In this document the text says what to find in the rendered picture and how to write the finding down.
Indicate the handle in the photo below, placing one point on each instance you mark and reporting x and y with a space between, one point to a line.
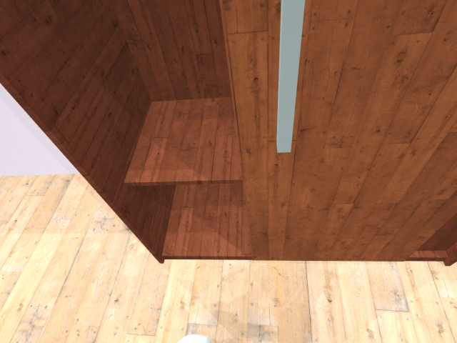
290 46

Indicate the wardrobe door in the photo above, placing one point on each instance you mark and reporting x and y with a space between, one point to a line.
372 172
444 238

